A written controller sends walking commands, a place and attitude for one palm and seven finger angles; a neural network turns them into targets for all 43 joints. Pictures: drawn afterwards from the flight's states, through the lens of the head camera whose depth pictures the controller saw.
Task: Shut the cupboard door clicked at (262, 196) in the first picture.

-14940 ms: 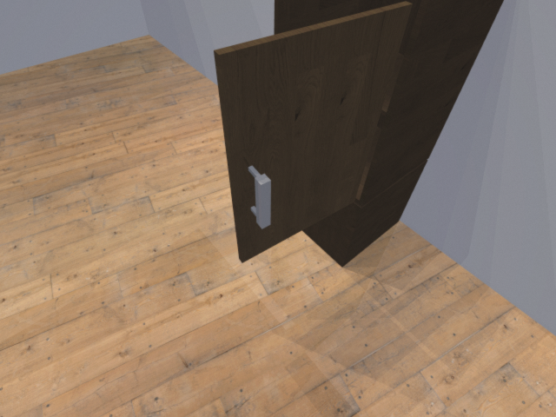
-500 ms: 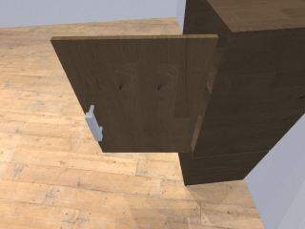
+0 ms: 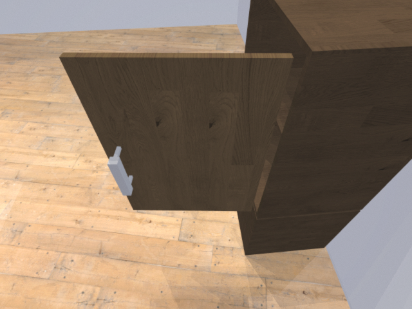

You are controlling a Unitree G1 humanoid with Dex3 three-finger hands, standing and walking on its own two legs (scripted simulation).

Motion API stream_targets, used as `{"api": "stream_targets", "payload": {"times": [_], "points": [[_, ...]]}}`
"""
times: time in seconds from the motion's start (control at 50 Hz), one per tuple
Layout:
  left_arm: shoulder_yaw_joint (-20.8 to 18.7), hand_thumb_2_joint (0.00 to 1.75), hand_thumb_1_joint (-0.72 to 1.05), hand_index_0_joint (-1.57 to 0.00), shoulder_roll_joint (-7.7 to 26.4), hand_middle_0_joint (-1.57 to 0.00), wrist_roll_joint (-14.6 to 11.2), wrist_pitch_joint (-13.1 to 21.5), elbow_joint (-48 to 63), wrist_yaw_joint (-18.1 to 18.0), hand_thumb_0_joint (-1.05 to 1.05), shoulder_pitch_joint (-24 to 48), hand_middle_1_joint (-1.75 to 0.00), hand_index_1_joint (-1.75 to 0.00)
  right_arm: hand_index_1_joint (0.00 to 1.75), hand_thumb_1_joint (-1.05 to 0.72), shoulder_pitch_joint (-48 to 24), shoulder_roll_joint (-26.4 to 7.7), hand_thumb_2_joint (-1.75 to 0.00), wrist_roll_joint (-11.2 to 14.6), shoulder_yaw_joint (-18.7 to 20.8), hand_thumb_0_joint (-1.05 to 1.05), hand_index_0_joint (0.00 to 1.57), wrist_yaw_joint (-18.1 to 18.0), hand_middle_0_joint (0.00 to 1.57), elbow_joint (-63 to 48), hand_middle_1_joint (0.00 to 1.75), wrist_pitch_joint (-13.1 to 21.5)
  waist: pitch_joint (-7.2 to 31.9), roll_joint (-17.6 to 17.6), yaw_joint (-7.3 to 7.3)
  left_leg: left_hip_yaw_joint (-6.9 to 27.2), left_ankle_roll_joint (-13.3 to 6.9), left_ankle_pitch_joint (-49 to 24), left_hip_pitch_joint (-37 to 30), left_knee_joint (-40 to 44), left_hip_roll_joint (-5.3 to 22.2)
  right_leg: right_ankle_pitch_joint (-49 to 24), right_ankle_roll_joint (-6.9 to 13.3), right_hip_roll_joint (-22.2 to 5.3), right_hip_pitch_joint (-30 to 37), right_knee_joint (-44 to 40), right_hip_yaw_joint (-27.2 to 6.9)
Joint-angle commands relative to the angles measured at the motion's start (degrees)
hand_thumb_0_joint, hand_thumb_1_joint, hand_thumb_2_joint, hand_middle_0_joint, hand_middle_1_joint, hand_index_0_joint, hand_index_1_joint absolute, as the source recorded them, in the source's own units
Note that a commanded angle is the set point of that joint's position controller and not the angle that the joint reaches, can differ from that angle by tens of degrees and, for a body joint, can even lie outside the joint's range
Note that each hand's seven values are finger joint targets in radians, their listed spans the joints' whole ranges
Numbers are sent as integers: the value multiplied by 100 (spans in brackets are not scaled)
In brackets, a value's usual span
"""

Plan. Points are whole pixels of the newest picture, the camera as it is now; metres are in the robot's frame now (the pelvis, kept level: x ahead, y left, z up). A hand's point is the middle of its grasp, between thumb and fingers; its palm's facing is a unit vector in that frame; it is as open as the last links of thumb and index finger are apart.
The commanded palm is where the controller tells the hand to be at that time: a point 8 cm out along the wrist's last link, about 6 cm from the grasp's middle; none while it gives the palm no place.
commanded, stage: raise the hand and make a fist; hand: left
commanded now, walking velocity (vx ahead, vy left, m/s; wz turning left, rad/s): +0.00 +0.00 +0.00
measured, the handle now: (123, 171) +0.46 +0.26 -0.07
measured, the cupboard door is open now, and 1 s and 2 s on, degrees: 84 84 84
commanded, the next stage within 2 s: none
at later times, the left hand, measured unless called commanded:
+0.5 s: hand out of the picture +0.14 +0.16 -0.09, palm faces +0.02 -1.00 +0.04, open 6.3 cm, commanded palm +0.11 +0.23 -0.07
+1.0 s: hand (110, 298) +0.15 +0.20 -0.08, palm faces +0.06 -1.00 -0.03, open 3.9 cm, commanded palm +0.12 +0.25 -0.07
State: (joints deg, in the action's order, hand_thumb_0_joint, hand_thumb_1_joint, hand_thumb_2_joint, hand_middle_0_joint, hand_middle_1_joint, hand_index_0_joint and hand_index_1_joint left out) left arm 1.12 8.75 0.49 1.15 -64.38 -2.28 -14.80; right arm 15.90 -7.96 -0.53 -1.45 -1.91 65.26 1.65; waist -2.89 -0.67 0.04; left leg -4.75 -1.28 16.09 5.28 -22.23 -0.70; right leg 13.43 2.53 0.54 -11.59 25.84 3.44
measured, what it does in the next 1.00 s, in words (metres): lowers itself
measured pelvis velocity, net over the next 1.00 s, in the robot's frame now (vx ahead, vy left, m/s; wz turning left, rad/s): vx -0.06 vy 0.02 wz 0.03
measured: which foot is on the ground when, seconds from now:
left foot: down 0.00-1.00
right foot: down 0.00-1.00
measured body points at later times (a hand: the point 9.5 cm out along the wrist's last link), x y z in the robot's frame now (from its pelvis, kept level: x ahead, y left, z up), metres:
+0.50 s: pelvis -0.05 -0.01 -0.10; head +0.01 +0.01 +0.34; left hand +0.13 +0.22 -0.09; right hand +0.20 -0.26 -0.12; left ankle -0.04 +0.10 -0.74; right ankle +0.01 -0.09 -0.74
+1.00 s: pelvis -0.06 +0.02 -0.12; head +0.03 +0.03 +0.32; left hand +0.14 +0.26 -0.07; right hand +0.11 -0.21 -0.21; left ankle -0.04 +0.10 -0.74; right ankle +0.01 -0.09 -0.74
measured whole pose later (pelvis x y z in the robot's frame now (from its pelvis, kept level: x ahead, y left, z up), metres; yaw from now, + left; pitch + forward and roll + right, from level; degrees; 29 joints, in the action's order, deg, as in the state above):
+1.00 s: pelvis -0.06 +0.02 -0.12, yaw +2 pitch +19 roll -2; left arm -6.2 11.9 -14.3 24.9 4.0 10.3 -25.9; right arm 16.2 -12.8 0.6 -0.4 -2.6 29.9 10.5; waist 9.2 -1.6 0.6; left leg -1.1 -3.2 34.2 59.0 -74.4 -0.5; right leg 27.6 1.9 -1.7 -61.3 70.2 6.4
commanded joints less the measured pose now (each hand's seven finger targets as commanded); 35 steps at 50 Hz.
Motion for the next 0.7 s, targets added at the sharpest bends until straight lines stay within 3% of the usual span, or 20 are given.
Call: {"api": "stream_targets", "payload": {"times": [0.0, 0.06, 0.08, 0.1, 0.12, 0.14, 0.16, 0.18, 0.22, 0.24, 0.26, 0.32, 0.34, 0.4, 0.44, 0.5, 0.54, 0.58, 0.62, 0.68], "points": [[-99, 90, 90, -20, 570, -20, -10, 90, 161, -1, 0, -401, -30, -30, 30, -90, 480, -521, -90, -12, 85, 0, 20, -14, 20, -75, 30, 47, 12, 106, -4, 553, -56, -1039, 308, 394, 683, -1404, 100, -770, 312, -394, -761], [-91, 90, 90, -20, 555, -20, -7, 81, 162, 2, 0, -387, -30, -30, 30, -90, 453, -519, -90, -14, 87, 0, 20, -18, 20, -73, 30, 36, -128, 122, -9, 561, -54, -1006, 357, 407, 679, -1363, 97, -751, 253, -417, -762], [-157, 90, 90, -20, 703, -20, 54, 176, -100, -224, 0, -956, -30, -30, 30, -90, -155, -739, -90, 64, 175, 0, 20, 30, 20, -442, 30, 74, 63, 383, -252, 269, 98, -1257, 748, -840, 786, -3942, -178, -1075, 409, -176, -913], [-2224, 90, 90, -20, 3902, -20, -797, 1822, 9021, -191, 0, 4112, -30, -30, 30, -90, 428, -2075, -90, 20, 432, 0, 20, -715, 20, -2169, 30, 1209, 2558, 71, 688, 158, -71, -2620, -1234, -982, 542, -3068, -226, -501, 463, 556, -823], [-283, 90, 90, -22, 1180, -22, -750, 1329, 7344, -271, 0, 391, -32, -32, 30, -90, -203, -1206, -90, 241, 184, 0, 20, -604, 20, -2212, 30, 1491, 3268, -1914, 196, 214, -98, -3295, -697, -833, 120, -2160, -60, -68, 353, 877, -397], [97, 90, 90, -24, -91, -24, -1101, 567, 7025, -297, 0, -858, -34, -34, 30, -90, -456, -1094, -90, 193, 170, 0, 20, -438, 20, -2319, 30, 1695, 2435, -1797, -31, 439, 142, -3854, -325, -587, 338, -1045, -62, -84, 1, 667, 27], [33, 90, 90, -25, 2, -25, -963, 559, 6261, -369, 0, -425, -36, -36, 30, -90, -295, -1194, -90, 262, 243, 0, 20, -335, 20, -2136, 30, 1830, 838, -593, 349, 663, 146, -2901, 457, -717, 320, -744, -140, -95, -821, 623, 90], [-123, 90, 90, -27, 9, -27, -1008, 836, 6160, -288, 0, -43, -38, -38, 30, -90, -256, -1320, -90, 183, 396, 0, 20, -230, 20, -2385, 30, 1874, -1, 14, 475, 759, 131, -1747, 1186, -926, 186, -649, -161, -132, -1336, 571, 158], [-550, 90, 90, -31, -11, -31, -1108, 1643, 5039, 70, 0, -823, -42, -42, 30, -90, -396, -1347, -90, 16, 536, 0, 20, -106, 20, -2753, 30, 1933, 46, 1521, 228, 740, 81, -309, 2494, -1609, 11, 289, -220, -224, -2034, 990, 117], [-720, 90, 90, -33, -29, -33, -1185, 2085, 4728, 381, 0, -1558, -44, -44, 30, -90, -485, -1284, -90, 20, 594, 0, 20, -11, 20, -3017, 30, 1986, 310, 1384, -82, 633, 135, -200, 2842, -1901, -87, 389, -159, -299, -1974, 1256, -67], [-785, 90, 90, -35, -156, -35, -1339, 2587, 4717, 725, 0, -2024, -46, -46, 30, -90, -535, -1221, -90, -8, 612, 0, 20, 85, 20, -3220, 30, 1994, 731, 1706, -267, 568, 199, -99, 3267, -2249, -158, 373, -147, -330, -1911, 1647, -173], [-1051, 90, 90, -40, 213, -40, -1533, 4077, 4962, 1905, 0, -1970, -52, -52, 30, -90, -790, -1257, -90, 1, 715, 0, 20, 280, 20, -3673, 30, 1909, 1364, 1300, -329, 446, 277, 196, 4458, -3351, -274, -59, -127, -456, -2119, 2615, -720], [-1431, 90, 90, -42, 608, -42, -1478, 4163, 4779, 2087, 0, -2141, -54, -54, 30, -90, -763, -1259, -90, 49, 779, 0, 20, 319, 20, -3791, 30, 1807, 1527, 694, -475, 388, 235, 170, 4625, -3552, -269, -32, -37, -509, -2119, 2759, -921], [-1185, 90, 90, -47, 666, -47, -1656, 3607, 5914, 2206, 0, -1420, -60, -60, 30, -90, -1167, -1342, -90, 170, 713, 0, 20, 271, 20, -4606, 30, 1571, 1779, -18, -449, 217, 85, 837, 4967, -3687, -349, 1592, 6, -403, -2654, 2769, -1006], [-1217, 90, 90, -51, 868, -51, -1749, 3418, 6887, 1932, 0, -566, -64, -64, 30, -90, -1157, -1359, -90, 201, 685, 0, 20, 130, 20, -4844, 30, 1517, 1820, 183, -250, 366, -7, 1261, 5159, -3940, -240, 2607, -41, -306, -3134, 2720, -1155], [-1086, 90, 90, -57, 914, -57, -1591, 3626, 8364, 1457, 0, -162, -70, -70, 30, -90, -690, -1238, -90, 126, 625, 0, 20, 31, 20, -4787, 30, 1496, 2642, -283, -27, 509, -81, 852, 4823, -4249, -96, 1873, -77, -208, -3188, 3012, -950], [-755, 90, 90, -60, 825, -60, -1463, 3721, 8729, 1378, 0, 206, -74, -74, 30, -90, -574, -1305, -90, 88, 552, 0, 20, -27, 20, -4701, 30, 1479, 2529, -191, 257, 697, -108, 841, 4795, -4340, -1, 1656, -65, -80, -3636, 3265, -687], [-465, 90, 90, -64, 661, -64, -1403, 3599, 8490, 1465, 0, -70, -78, -78, 30, -90, -507, -1319, -90, 83, 514, 0, 20, -63, 20, -4587, 30, 1487, 2418, -341, 341, 758, -100, 853, 4851, -4392, 19, 1481, -65, -57, -3818, 3361, -534], [-541, 90, 90, -68, 767, -68, -1403, 3258, 8126, 1595, 0, -338, -82, -82, 30, -90, -475, -1364, -90, 115, 482, 0, 20, -94, 20, -4514, 30, 1455, 2447, -249, 322, 803, -83, 925, 5012, -4392, 21, 1533, -90, -61, -3758, 3339, -487], [-757, 90, 90, -73, 845, -73, -1485, 2536, 7819, 1771, 0, -914, -88, -88, 30, -90, -564, -1316, -90, 200, 461, 0, 20, -124, 20, -4589, 30, 1342, 2680, -87, 73, 804, -58, 837, 5071, -4219, 0, 1452, -109, -81, -3350, 3294, -424]]}}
